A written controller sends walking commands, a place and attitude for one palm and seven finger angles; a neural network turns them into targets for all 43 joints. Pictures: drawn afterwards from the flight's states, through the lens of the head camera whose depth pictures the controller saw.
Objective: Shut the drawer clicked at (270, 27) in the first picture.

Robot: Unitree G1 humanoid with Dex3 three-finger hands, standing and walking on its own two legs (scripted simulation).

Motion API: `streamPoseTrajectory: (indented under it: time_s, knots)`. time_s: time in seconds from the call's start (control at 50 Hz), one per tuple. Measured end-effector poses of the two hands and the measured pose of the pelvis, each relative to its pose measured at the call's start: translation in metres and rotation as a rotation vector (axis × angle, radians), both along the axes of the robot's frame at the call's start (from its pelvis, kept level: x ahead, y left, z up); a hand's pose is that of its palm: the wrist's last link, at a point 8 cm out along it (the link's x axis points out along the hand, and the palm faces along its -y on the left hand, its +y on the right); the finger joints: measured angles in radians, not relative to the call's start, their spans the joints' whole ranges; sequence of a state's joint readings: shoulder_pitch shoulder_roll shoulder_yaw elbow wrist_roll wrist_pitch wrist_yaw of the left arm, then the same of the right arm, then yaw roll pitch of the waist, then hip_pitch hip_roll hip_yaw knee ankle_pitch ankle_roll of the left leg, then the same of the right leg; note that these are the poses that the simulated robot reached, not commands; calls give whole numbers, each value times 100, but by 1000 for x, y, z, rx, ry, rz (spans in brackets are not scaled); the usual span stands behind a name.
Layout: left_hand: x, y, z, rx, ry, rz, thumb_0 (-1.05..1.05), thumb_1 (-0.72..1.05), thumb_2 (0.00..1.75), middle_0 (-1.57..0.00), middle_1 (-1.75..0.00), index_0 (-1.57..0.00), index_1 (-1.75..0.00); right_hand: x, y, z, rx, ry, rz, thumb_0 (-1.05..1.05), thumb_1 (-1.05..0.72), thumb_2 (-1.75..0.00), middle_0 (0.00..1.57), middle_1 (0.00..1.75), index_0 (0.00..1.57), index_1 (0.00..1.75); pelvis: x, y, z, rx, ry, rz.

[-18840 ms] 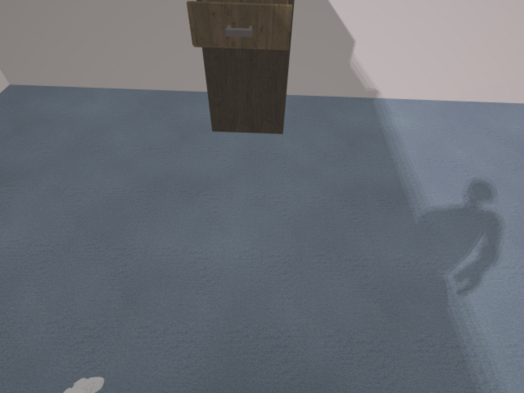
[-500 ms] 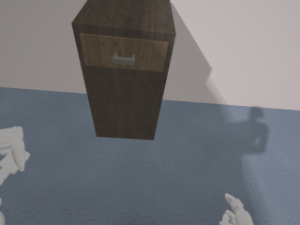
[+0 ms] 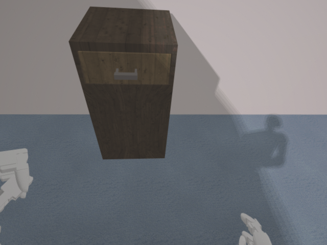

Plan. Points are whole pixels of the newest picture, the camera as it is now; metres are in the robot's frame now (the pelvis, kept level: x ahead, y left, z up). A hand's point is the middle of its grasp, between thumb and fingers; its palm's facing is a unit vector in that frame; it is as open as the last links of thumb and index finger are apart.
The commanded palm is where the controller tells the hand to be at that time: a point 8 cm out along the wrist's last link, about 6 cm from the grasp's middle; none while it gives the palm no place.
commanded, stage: stop stepping back and stand still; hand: left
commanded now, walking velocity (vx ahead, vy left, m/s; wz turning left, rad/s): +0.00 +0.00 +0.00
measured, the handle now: (126, 73) +0.81 +0.20 -0.02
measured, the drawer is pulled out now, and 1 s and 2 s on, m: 0.00 0.00 0.00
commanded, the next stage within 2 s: let the arm hang, fingers relaxed in 0.02 s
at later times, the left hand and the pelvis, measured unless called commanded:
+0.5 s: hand out of the picture -0.01 +0.19 -0.18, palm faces +0.06 -0.97 -0.22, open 3.5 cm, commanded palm none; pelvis +0.00 -0.01 +0.00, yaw +2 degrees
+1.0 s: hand out of the picture -0.01 +0.15 -0.17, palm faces +0.06 -0.98 -0.16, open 7.2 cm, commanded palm none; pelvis +0.00 -0.01 +0.00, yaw +1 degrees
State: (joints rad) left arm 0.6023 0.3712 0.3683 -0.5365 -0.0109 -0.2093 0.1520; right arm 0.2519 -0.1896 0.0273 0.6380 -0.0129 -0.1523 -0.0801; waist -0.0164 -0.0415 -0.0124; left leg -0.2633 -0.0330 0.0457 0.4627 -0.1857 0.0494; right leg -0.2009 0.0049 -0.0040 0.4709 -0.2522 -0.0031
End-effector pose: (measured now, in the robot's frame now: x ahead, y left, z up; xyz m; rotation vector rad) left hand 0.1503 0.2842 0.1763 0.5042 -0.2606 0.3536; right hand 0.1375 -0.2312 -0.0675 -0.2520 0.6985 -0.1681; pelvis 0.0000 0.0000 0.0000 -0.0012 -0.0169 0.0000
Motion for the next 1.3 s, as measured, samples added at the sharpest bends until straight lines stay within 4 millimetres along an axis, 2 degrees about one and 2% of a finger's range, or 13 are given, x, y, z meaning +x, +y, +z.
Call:
streamPoseTrajectory:
  time_s: [0.12, 0.14, 0.2, 0.26, 0.3, 0.34, 0.38, 0.42, 0.56, 0.68, 0.84, 1.02, 1.3]
  knots:
    - [5, -10, 4, 9, 23, -32, 1, 88, 90, -140, -160, -141, -160, 16, 2, -1, 32, -5, 16, 2, -90, -89, 20, 30, 20, 30, 5, -4, 2, -20, 14, -5]
    - [8, -9, -5, 20, 55, -42, 1, 89, 90, -140, -160, -141, -160, 19, 1, -4, 42, -6, 31, 2, -90, -89, 20, 30, 20, 30, 6, -3, 1, -21, 21, 1]
    - [26, 3, -81, -73, 356, -2, 0, 89, 90, -139, -159, -139, -159, 22, -7, -26, 64, 64, 56, 1, -90, -89, 20, 30, 20, 30, 3, 0, -5, -22, 28, 19]
    - [16, 3, -181, -252, 727, 90, 0, 90, 90, -134, -154, -134, -154, 11, -15, -42, 60, 154, 36, 1, -90, -89, 20, 30, 20, 30, 2, 1, -10, -13, 18, 26]
    - [-7, -11, -237, -355, 951, 119, 0, 90, 90, -129, -149, -129, -149, -3, -18, -46, 50, 213, 16, 1, -91, -89, 20, 30, 20, 30, 1, 0, -10, -8, 7, 27]
    - [-39, -33, -279, -438, 1147, 121, 1, 90, 90, -123, -143, -123, -144, -22, -20, -49, 38, 281, -6, 1, -91, -89, 20, 30, 20, 30, 1, -2, -9, -6, -2, 25]
    - [-74, -55, -307, -501, 1311, 117, 1, 90, 90, -116, -137, -116, -137, -44, -22, -51, 29, 361, -28, 1, -91, -89, 20, 30, 20, 30, 0, -3, -7, -8, -5, 23]
    - [-108, -56, -319, -518, 1416, 176, 1, 90, 90, -109, -133, -109, -129, -67, -21, -53, 25, 449, -45, 1, -91, -89, 20, 30, 20, 30, -1, -5, -4, -12, -3, 25]
    - [-197, -44, -318, -571, 1645, 328, 1, 90, 90, -83, -104, -83, -102, -137, -9, -64, 56, 704, -87, 1, -91, -89, 20, 30, 20, 30, 0, -6, 2, -19, 5, 34]
    - [-229, -49, -309, -577, 1732, 376, 1, 90, 90, -60, -77, -60, -76, -164, 9, -73, 115, 775, -110, 1, -91, -89, 20, 30, 20, 30, 0, -2, 4, -13, -2, 30]
    - [-210, -70, -313, -599, 1681, 328, 0, 90, 90, -32, -45, -33, -45, -165, 28, -81, 177, 754, -115, 1, -91, -89, 20, 30, 20, 30, -1, -3, 4, -5, -8, 23]
    - [-169, -89, -320, -608, 1583, 242, 1, 91, 90, -22, -32, -22, -32, -159, 27, -82, 188, 711, -131, 1, -92, -89, 20, 30, 20, 30, 0, -6, 3, -3, -11, 16]
    - [-170, -85, -319, -602, 1606, 264, 0, 91, 90, -20, -30, -20, -30, -166, 15, -77, 164, 746, -157, 1, -91, -89, 20, 30, 20, 30, 5, -12, 4, -5, -3, 14]
